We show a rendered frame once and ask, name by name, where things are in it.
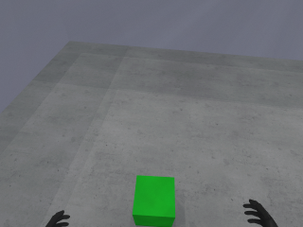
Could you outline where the carton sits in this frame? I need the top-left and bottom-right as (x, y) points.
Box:
(133, 175), (175, 227)

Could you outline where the right robot hand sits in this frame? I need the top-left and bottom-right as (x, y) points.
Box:
(243, 199), (278, 227)

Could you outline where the left robot hand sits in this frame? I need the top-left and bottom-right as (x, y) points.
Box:
(45, 210), (70, 227)

